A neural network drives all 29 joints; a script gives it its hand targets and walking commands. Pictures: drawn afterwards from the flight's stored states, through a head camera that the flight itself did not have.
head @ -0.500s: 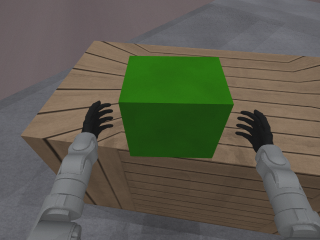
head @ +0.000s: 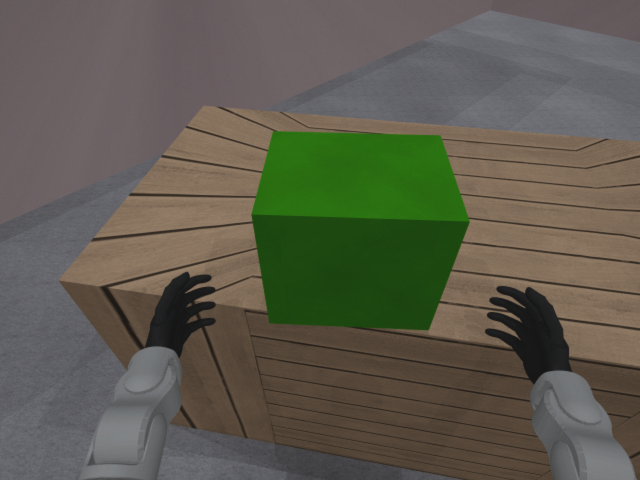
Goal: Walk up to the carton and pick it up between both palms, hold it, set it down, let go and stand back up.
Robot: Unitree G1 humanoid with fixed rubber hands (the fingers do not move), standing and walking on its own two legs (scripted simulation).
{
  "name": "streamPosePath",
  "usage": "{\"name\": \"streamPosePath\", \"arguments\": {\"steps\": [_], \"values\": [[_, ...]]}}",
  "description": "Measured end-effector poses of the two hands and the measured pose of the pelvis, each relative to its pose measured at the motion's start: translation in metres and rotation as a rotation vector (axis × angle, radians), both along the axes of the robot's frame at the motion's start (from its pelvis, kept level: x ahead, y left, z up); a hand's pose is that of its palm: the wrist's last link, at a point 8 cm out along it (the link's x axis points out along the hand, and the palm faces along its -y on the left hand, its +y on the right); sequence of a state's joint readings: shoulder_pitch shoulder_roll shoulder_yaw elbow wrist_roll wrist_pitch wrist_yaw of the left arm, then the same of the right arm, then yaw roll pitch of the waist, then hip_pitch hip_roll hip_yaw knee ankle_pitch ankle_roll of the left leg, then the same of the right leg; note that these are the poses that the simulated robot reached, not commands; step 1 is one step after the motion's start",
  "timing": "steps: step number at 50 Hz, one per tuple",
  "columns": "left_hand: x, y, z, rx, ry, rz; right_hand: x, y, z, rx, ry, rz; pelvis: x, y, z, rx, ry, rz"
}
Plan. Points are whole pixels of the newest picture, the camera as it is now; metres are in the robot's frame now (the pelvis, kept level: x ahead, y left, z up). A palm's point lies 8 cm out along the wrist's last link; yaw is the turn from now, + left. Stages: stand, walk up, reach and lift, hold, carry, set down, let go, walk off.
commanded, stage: set down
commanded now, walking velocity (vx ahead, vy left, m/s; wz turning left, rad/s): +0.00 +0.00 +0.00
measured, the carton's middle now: (352, 232) +0.46 +0.00 +0.05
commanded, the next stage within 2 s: let go in 1.92 s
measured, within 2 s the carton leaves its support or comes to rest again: neither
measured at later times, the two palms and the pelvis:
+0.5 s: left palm (174, 369) +0.22 +0.21 +0.04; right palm (557, 398) +0.21 -0.23 +0.04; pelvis +0.02 +0.00 +0.00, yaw -2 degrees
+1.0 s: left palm (167, 391) +0.20 +0.23 +0.01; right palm (533, 409) +0.22 -0.22 +0.00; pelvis +0.04 +0.00 +0.01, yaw +0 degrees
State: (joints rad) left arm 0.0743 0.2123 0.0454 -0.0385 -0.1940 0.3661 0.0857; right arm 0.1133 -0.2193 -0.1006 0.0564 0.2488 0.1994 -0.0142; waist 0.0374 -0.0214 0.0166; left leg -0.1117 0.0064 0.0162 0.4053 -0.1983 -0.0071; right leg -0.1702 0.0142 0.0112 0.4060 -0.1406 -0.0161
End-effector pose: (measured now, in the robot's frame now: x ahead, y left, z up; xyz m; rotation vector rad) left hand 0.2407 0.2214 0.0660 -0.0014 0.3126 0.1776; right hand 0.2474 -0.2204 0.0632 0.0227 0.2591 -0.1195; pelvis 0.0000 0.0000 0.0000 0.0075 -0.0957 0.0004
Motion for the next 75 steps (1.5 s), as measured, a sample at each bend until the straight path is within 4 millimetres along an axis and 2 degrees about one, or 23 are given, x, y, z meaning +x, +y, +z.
{"name": "streamPosePath", "arguments": {"steps": [6, 13, 25, 40, 56, 75], "values": [[-0.019, 0.002, -0.002, 0.014, 0.012, 0.008, -0.022, -0.002, -0.006, 0.003, 0.024, -0.014, 0.004, 0.001, 0.001, 0.003, -0.003, -0.010], [-0.024, -0.001, -0.001, 0.029, 0.024, -0.001, -0.033, -0.004, -0.007, 0.011, 0.035, -0.009, 0.008, 0.002, 0.002, 0.003, 0.001, -0.023], [-0.025, -0.009, -0.025, 0.031, 0.117, -0.003, -0.034, -0.014, -0.025, -0.024, 0.126, 0.002, 0.017, -0.002, 0.003, 0.001, 0.003, -0.031], [-0.034, -0.002, -0.046, 0.055, 0.183, 0.006, -0.030, -0.007, -0.048, -0.051, 0.206, 0.029, 0.031, -0.006, 0.004, -0.009, 0.029, -0.010], [-0.036, 0.010, -0.070, 0.074, 0.250, -0.008, -0.037, 0.001, -0.074, -0.080, 0.273, 0.035, 0.041, 0.005, 0.005, -0.021, 0.032, -0.009], [-0.036, 0.012, -0.102, 0.094, 0.347, -0.038, -0.045, 0.007, -0.104, -0.105, 0.340, 0.049, 0.043, 0.020, 0.004, -0.027, 0.000, -0.020]]}}
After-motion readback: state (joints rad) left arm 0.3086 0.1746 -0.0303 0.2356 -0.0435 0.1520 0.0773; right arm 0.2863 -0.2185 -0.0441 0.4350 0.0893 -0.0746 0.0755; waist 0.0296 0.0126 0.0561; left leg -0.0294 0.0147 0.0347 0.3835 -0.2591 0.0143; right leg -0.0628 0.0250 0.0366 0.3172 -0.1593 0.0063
